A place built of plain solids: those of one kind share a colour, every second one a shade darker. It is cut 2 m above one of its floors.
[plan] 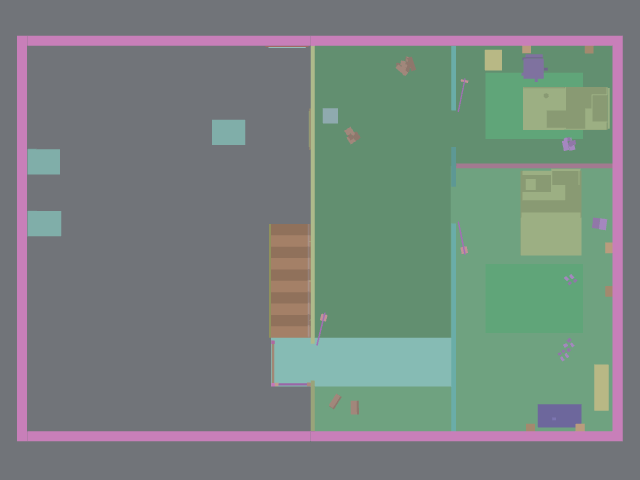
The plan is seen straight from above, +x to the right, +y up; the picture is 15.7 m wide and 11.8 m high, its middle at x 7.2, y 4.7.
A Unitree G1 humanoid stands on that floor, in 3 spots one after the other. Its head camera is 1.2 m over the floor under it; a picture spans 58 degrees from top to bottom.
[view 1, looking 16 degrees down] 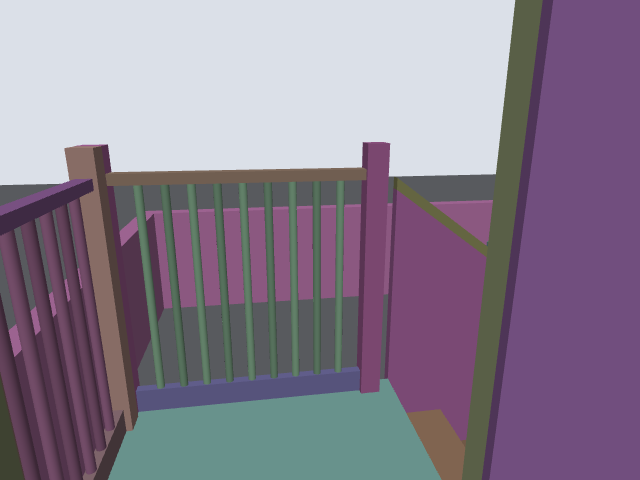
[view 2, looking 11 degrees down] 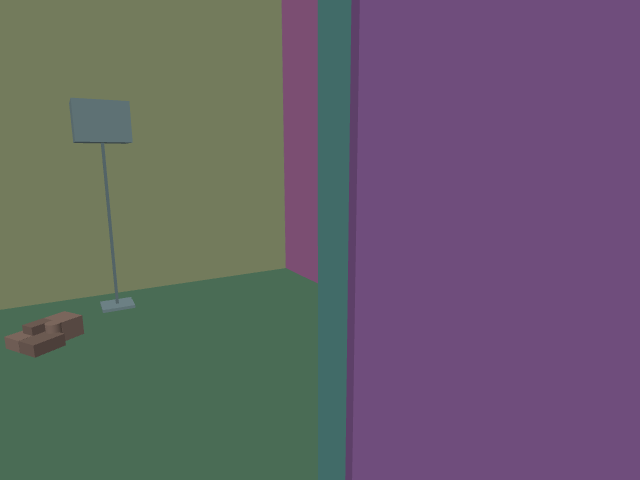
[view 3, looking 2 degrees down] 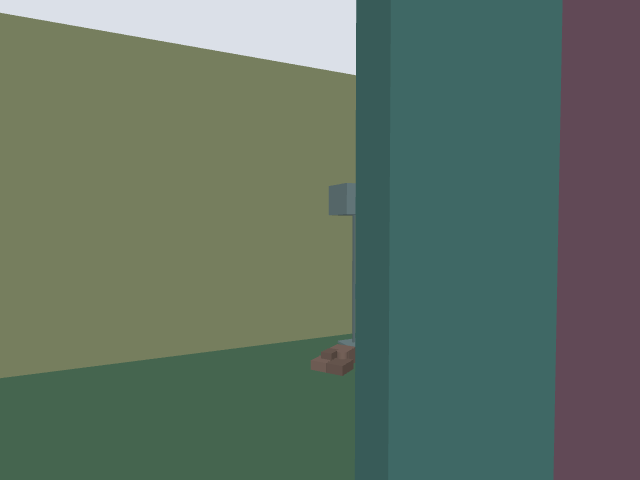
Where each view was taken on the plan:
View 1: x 7.72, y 1.70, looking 171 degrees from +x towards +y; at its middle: headland_side_guard_bal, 1.75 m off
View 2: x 11.19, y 7.43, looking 149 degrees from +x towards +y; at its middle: upper_partition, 0.89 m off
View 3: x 11.19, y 5.56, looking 154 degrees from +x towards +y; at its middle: stair_wall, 4.58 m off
